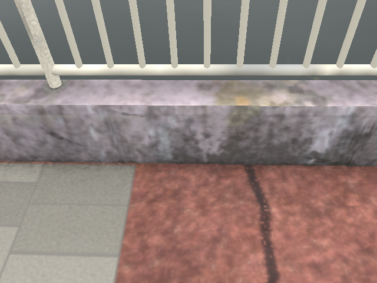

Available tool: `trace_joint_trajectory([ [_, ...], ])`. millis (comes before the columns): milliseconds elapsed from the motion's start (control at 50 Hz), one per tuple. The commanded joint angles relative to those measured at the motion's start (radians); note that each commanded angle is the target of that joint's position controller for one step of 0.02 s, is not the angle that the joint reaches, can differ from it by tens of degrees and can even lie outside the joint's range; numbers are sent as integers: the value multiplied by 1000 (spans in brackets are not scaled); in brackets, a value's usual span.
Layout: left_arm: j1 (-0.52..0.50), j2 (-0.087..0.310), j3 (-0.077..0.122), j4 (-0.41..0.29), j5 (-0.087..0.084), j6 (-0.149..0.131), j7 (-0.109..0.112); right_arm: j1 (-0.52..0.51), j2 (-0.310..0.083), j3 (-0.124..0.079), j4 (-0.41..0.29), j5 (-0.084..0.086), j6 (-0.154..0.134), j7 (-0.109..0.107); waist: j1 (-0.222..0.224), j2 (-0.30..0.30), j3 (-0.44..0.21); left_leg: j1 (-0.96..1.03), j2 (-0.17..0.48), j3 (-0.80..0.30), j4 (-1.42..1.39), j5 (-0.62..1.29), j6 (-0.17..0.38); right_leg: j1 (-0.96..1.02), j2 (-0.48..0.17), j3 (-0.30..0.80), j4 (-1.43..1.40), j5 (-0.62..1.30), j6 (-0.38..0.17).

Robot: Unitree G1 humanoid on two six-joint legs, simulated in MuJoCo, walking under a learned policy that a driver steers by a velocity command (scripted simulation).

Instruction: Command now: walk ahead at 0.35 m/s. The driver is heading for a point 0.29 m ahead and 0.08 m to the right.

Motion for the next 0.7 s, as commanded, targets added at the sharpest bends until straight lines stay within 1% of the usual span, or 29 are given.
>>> trace_joint_trajectory([
  [20,0,48,9,-32,-4,-19,-13,-24,-159,-30,-47,12,-7,5,63,76,110,-225,204,-157,-103,-28,164,155,59,-77,-157,136,11],
  [40,80,75,24,-6,-2,-14,-9,-30,-160,-28,-52,11,-10,6,101,71,80,-274,186,-139,-32,69,149,275,96,-96,-173,145,6],
  [60,193,114,45,21,-3,-12,-3,-51,-145,-20,-57,8,-15,6,163,52,30,-317,155,-94,119,215,118,411,92,-68,-199,137,-18],
  [80,339,212,72,40,6,-16,7,-93,-89,-2,-90,-4,-20,9,222,-136,-35,-452,68,15,501,198,44,551,-122,233,-327,12,-96],
  [100,423,282,71,46,24,-27,-3,-62,17,21,-132,-3,-44,8,186,-357,-139,-692,-81,-30,825,-221,5,703,-345,768,-539,-108,-255],
  [120,341,215,47,41,29,-44,-9,-94,-48,4,-139,33,-60,11,152,-241,-83,-788,-16,-156,990,-199,31,636,-363,825,-575,-258,-267],
  [140,226,156,28,1,25,-52,-13,-145,-86,-2,-157,44,-69,16,121,-176,20,-832,36,-147,1011,-108,58,533,-331,666,-555,-143,-223],
  [160,135,115,10,-27,28,-52,-18,-147,-98,-9,-146,31,-69,14,83,-112,56,-778,82,-126,972,-11,63,437,-276,494,-546,73,-181],
  [180,88,95,2,-44,34,-49,-22,-134,-101,-19,-134,12,-61,7,55,-91,66,-705,106,-114,903,43,58,357,-226,359,-543,284,-149],
  [200,81,77,-5,-46,39,-43,-20,-109,-101,-26,-123,4,-48,7,32,-103,59,-626,117,-101,853,64,50,312,-180,250,-541,448,-124],
  [240,122,82,-9,-31,49,-36,-7,-96,-74,-29,-118,1,-26,8,16,-107,40,-564,97,-65,790,92,28,283,-144,147,-527,710,-125],
  [280,131,105,-9,-29,53,-30,10,-163,-47,-23,-146,-4,-14,5,11,-91,40,-565,89,-52,647,151,4,280,-132,90,-521,834,-132],
  [320,117,112,-11,-37,51,-19,23,-254,-17,-9,-174,-10,-9,5,26,-99,28,-503,74,-35,451,230,-8,266,-104,34,-506,857,-119],
  [340,130,123,-9,-35,49,-14,27,-294,-16,-5,-182,-10,-7,7,41,-109,16,-473,60,-23,389,260,-12,272,-102,26,-498,858,-117],
  [380,157,134,-4,-24,43,-6,28,-330,-33,-5,-188,-8,0,11,57,-116,-1,-437,45,-22,318,284,-11,306,-121,39,-474,851,-126],
  [420,154,127,-2,-18,32,3,28,-346,-53,-8,-190,-10,1,15,56,-116,0,-420,39,-32,271,270,8,338,-143,62,-434,833,-129],
  [440,144,122,0,-17,26,7,28,-342,-63,-11,-187,-14,-1,17,47,-113,-1,-403,34,-32,239,263,22,353,-148,73,-402,816,-124],
  [460,125,118,1,-19,20,11,28,-313,-72,-16,-174,-19,-5,18,23,-100,-9,-349,23,-24,167,308,41,359,-136,73,-354,790,-108],
  [480,143,117,2,-13,19,12,27,-267,-104,-29,-155,-28,-10,16,3,-68,-32,-253,13,-26,81,454,63,357,-95,68,-288,767,-76],
  [500,175,117,4,-15,36,8,27,-203,-172,-48,-137,-35,-13,8,4,-11,-98,-95,91,-101,121,842,94,299,-35,36,-186,637,-32],
  [520,312,23,-20,11,55,3,24,-161,-182,-44,-123,-46,-9,5,63,122,-221,154,246,-252,201,1108,231,125,37,7,-30,264,27],
  [540,287,13,-28,16,48,12,24,-121,-107,-25,-109,-41,0,10,15,182,-288,166,352,-379,149,1117,339,96,75,38,135,-178,68],
  [560,212,41,-19,-11,23,28,23,-155,-74,-10,-103,-29,1,14,19,180,-254,106,351,-419,85,857,341,32,67,81,224,-368,84],
  [580,153,63,-13,-25,14,44,31,-224,-87,-10,-116,-26,1,14,28,122,-184,9,317,-398,39,624,293,4,40,102,261,-369,88],
  [600,123,72,-7,-30,17,59,40,-289,-97,-9,-133,-29,1,8,44,85,-127,-89,295,-365,2,481,255,1,23,102,237,-325,92],
  [620,125,66,-6,-26,22,72,47,-352,-105,-10,-148,-30,4,3,70,73,-86,-189,263,-317,-29,390,218,45,5,100,166,-274,97],
  [660,160,39,-10,-5,30,82,57,-403,-110,-13,-153,-36,18,-5,102,94,-65,-311,206,-247,-56,280,176,168,19,58,-12,-136,94],
  [680,189,25,-12,13,34,82,57,-403,-103,-12,-148,-33,26,-8,115,92,-77,-338,183,-211,-49,239,164,239,33,36,-101,-11,86],
  [700,213,19,-12,27,39,83,54,-396,-97,-11,-140,-22,31,-9,124,91,-84,-359,162,-182,-43,152,146,302,49,14,-190,100,74],
])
